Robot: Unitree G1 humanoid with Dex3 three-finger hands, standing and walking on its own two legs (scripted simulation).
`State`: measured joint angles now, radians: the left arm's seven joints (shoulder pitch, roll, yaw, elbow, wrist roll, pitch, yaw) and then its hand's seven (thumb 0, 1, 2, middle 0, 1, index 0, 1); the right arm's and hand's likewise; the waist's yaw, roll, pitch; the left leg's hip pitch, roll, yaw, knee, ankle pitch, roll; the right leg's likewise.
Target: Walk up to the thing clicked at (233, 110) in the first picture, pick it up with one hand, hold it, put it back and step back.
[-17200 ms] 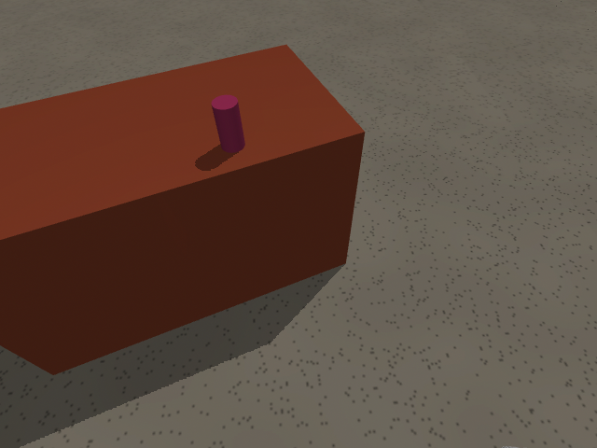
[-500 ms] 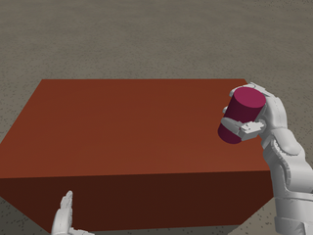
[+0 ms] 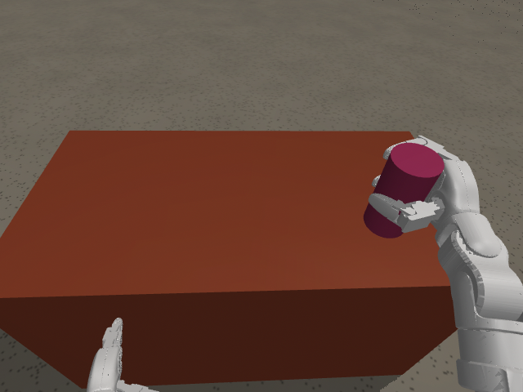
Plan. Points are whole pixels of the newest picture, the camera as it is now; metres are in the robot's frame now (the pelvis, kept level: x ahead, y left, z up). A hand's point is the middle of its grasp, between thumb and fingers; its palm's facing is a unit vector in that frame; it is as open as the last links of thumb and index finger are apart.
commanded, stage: hold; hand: right
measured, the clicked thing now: (398, 193) +0.33 -0.16 +0.17
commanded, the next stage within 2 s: crouch in 0.66 s
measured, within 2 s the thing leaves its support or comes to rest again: neither
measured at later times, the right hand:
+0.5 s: hand (398, 184) +0.34 -0.16 +0.18, palm faces +0.06 +1.00 -0.03, open 9.2 cm
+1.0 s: hand (395, 192) +0.34 -0.16 +0.16, palm faces +0.06 +1.00 -0.02, open 9.2 cm
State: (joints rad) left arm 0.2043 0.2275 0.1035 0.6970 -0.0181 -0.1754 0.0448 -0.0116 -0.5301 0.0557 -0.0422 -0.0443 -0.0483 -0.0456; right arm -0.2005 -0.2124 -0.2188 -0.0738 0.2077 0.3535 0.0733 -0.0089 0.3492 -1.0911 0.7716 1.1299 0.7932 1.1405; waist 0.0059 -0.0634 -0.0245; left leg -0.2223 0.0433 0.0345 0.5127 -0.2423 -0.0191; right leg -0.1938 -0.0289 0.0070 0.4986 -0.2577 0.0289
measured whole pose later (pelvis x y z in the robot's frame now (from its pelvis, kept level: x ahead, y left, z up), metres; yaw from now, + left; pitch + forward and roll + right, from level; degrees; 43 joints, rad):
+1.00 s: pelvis +0.01 +0.00 +0.00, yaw +0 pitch -2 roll +0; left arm 0.19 0.22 0.09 0.70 -0.02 -0.17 0.04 -0.01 -0.53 0.06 -0.04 -0.05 -0.05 -0.05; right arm -0.22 -0.22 -0.22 0.04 0.20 0.31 0.10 -0.01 0.36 -1.10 0.78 1.12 0.80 1.13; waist 0.01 -0.05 -0.02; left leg -0.22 0.04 0.04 0.51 -0.25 -0.02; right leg -0.19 -0.03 0.01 0.49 -0.26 0.03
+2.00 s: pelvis +0.00 -0.01 -0.02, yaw +2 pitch +8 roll +0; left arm 0.23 0.21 0.05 0.52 0.00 -0.13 0.06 -0.01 -0.54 0.07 -0.05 -0.04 -0.05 -0.05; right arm -0.50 -0.29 -0.27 0.85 0.16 -0.31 0.13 -0.01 0.36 -1.11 0.78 1.13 0.80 1.14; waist 0.10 0.02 -0.05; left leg -0.52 0.03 0.00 0.68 -0.28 -0.03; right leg -0.50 -0.04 -0.01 0.70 -0.33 0.02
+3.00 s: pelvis -0.02 -0.01 -0.07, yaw +2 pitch +17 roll +1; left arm 0.38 0.22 0.05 0.12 0.04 -0.07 0.01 -0.01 -0.54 0.06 -0.05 -0.04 -0.06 -0.05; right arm -0.56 -0.32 -0.36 0.94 0.09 -0.44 0.11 -0.01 0.35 -1.11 0.76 1.14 0.78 1.15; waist 0.16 0.03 -0.11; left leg -0.91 0.02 0.01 1.03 -0.41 -0.03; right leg -0.90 -0.05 0.01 1.08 -0.47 0.02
